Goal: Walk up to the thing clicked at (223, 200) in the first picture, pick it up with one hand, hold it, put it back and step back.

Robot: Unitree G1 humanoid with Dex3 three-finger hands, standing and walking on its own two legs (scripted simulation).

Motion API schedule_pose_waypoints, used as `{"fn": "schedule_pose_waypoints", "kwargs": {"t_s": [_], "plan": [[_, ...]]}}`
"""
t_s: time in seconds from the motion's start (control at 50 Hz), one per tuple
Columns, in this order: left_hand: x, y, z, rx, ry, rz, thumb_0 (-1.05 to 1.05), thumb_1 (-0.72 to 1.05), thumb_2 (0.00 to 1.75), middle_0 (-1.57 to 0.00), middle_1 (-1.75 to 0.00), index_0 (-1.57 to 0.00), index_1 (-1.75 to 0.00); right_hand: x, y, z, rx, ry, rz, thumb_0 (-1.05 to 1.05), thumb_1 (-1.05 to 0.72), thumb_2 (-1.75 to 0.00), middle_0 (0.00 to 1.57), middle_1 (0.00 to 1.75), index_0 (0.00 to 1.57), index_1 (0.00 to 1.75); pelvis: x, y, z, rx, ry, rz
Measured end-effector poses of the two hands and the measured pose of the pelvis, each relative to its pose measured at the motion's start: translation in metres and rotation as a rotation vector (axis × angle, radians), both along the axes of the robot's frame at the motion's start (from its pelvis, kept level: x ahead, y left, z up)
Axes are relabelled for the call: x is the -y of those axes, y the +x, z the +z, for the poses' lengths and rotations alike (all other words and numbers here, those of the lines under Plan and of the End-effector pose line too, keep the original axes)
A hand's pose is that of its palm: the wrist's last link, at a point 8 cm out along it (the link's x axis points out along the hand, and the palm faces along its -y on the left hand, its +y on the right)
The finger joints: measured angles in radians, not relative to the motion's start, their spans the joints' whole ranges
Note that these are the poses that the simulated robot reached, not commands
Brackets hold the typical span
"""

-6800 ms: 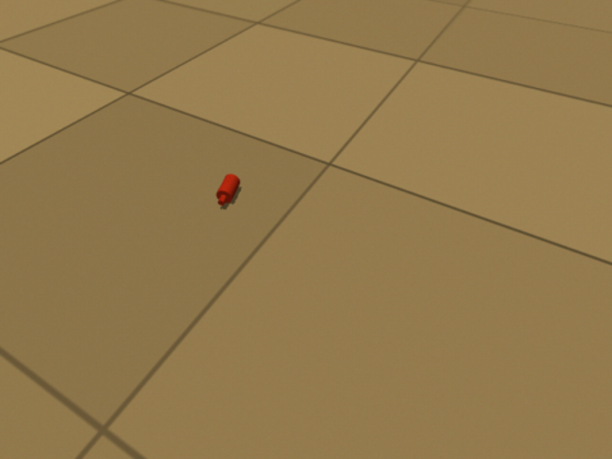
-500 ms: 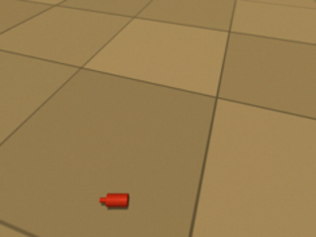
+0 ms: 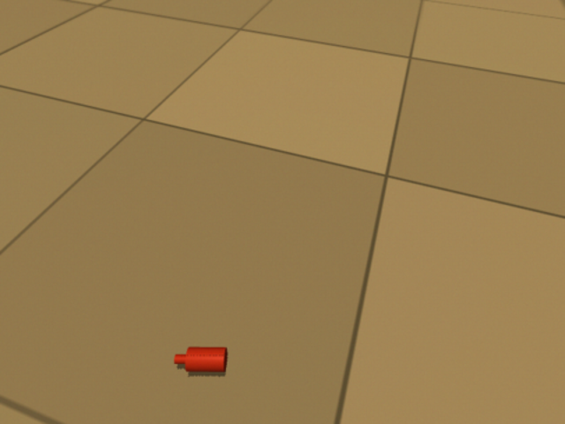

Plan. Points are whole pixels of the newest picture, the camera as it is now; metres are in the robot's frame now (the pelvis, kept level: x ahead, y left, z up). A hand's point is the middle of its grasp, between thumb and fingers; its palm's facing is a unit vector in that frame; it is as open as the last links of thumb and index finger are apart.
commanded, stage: stand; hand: left
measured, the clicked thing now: (200, 359) +0.46 +0.27 -0.74
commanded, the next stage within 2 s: none
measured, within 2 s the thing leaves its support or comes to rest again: neither
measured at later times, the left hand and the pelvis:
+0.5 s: hand out of the picture +0.07 +0.25 -0.16, palm faces -0.01 -0.94 -0.35, open 7.4 cm; pelvis +0.00 +0.00 +0.00, yaw +0 degrees
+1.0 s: hand out of the picture +0.07 +0.25 -0.16, palm faces -0.02 -0.94 -0.35, open 7.4 cm; pelvis +0.00 -0.01 +0.00, yaw +0 degrees
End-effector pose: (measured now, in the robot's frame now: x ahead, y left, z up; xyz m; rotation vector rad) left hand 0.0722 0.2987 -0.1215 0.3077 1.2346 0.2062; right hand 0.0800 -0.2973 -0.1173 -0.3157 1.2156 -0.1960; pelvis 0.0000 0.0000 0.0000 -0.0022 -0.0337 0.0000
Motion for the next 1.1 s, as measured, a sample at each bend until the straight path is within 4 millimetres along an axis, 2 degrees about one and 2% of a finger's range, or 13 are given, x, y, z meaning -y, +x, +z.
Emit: {"fn": "schedule_pose_waypoints", "kwargs": {"t_s": [0.2,0.7,1.1], "plan": [[0.002,-0.001,0.001,0.006,-0.001,0.0,0.0,0.9,0.89,-0.21,-0.3,-0.2,-0.3,0.001,0.005,0.001,0.015,-0.001,0.011,0.01,-0.9,-0.9,0.21,0.3,0.2,0.3,0.001,0.0,0.0,0.003,0.0,-0.001],[0.003,-0.011,0.003,-0.009,0.008,0.001,0.0,0.9,0.89,-0.21,-0.3,-0.2,-0.3,0.006,-0.015,-0.003,-0.027,0.004,0.004,0.01,-0.9,-0.9,0.21,0.3,0.2,0.3,0.005,-0.003,0.0,0.008,0.002,0.003],[0.005,-0.011,0.001,-0.024,0.007,-0.004,0.0,0.9,0.89,-0.21,-0.3,-0.2,-0.3,0.008,-0.016,-0.004,-0.044,0.001,0.005,0.01,-0.9,-0.9,0.21,0.3,0.2,0.3,0.007,0.0,0.0,-0.002,0.001,0.003]]}}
